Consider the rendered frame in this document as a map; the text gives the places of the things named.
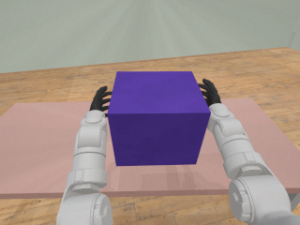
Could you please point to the robot left hand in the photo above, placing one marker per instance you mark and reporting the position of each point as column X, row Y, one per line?
column 98, row 100

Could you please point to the robot right hand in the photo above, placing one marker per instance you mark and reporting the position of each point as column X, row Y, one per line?
column 211, row 92

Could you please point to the robot right upper arm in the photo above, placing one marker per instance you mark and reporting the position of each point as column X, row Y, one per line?
column 260, row 200

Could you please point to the left robot forearm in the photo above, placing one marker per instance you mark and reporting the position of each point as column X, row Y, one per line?
column 88, row 165

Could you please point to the table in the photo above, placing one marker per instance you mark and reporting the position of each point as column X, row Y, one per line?
column 37, row 142

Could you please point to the carton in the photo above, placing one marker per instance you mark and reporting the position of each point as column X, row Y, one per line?
column 157, row 118

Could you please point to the robot left upper arm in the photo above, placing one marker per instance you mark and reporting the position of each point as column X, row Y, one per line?
column 86, row 209

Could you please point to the right robot forearm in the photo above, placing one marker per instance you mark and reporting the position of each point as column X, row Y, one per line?
column 240, row 158

